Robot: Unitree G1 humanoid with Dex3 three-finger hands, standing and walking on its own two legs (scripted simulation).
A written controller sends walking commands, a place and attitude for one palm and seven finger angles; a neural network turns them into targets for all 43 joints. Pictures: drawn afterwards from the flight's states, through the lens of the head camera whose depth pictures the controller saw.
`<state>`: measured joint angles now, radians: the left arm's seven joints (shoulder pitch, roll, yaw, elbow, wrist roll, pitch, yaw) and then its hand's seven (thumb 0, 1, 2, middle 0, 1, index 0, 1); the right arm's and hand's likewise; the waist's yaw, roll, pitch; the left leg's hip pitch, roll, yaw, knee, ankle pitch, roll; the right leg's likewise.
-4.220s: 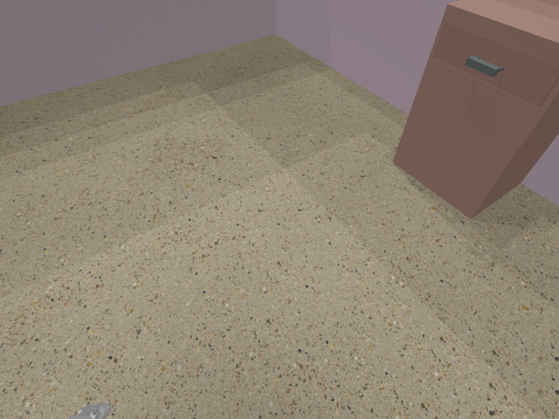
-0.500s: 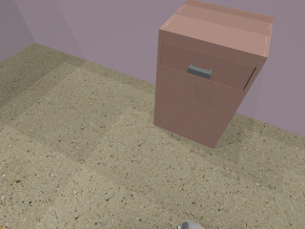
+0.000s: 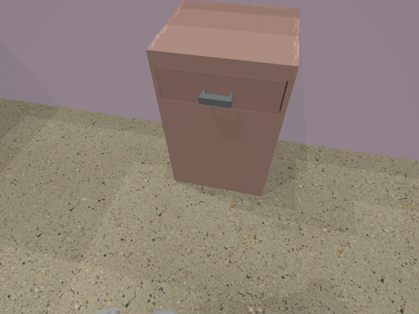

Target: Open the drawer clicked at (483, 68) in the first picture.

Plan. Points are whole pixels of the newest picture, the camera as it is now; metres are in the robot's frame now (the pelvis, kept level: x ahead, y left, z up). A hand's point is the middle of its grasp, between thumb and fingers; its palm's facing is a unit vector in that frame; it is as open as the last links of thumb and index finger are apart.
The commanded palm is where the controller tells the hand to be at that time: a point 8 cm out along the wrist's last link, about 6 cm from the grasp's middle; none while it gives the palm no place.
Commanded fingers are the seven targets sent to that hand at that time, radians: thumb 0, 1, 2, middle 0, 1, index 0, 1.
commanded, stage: turn to face it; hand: left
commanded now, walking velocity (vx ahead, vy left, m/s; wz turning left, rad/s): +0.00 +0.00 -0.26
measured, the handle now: (216, 96) +0.81 +0.03 -0.10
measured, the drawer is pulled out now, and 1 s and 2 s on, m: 0.00 0.00 0.00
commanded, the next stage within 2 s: take the last steps up to it in 0.10 s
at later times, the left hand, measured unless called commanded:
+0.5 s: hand out of the picture +0.11 +0.20 -0.16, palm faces -0.16 -0.97 -0.18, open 7.4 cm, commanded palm none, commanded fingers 0.00 0.90 0.90 -0.20 -0.30 -0.20 -0.30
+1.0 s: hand out of the picture +0.14 +0.18 -0.20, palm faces -0.11 -0.98 -0.14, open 7.3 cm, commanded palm none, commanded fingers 0.00 0.90 0.90 -0.20 -0.30 -0.20 -0.30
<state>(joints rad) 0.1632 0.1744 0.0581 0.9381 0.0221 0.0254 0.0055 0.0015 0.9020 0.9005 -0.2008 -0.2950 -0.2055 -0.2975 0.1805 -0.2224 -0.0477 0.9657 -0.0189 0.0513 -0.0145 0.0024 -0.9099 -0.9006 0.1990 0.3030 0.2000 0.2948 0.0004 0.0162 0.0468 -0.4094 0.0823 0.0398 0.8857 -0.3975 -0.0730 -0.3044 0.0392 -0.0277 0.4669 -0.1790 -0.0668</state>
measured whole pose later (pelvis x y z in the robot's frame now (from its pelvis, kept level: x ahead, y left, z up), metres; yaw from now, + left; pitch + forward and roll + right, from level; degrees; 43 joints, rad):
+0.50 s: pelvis +0.02 +0.02 +0.01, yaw -9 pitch +1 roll -2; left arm 0.19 0.21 0.07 1.02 0.03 0.05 -0.03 0.01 0.91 0.90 -0.19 -0.29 -0.20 -0.30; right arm 0.33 -0.18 -0.04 1.05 -0.04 -0.02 -0.02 0.00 -0.91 -0.90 0.20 0.30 0.21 0.30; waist -0.05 0.02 0.03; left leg -0.15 0.11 0.17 0.43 -0.29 -0.01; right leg -0.32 -0.05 -0.07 0.68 -0.42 0.03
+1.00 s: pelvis +0.16 +0.01 -0.01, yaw -10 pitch -1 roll -1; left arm 0.36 0.17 0.05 1.16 0.02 0.00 0.00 0.00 0.91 0.90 -0.20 -0.29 -0.20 -0.30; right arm 0.19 -0.15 -0.03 1.01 -0.03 -0.06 0.00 0.00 -0.91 -0.90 0.20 0.30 0.20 0.29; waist 0.00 -0.04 0.05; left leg -0.36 0.08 0.18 0.65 -0.27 0.06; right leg -0.27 -0.04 -0.05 1.06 -0.48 -0.01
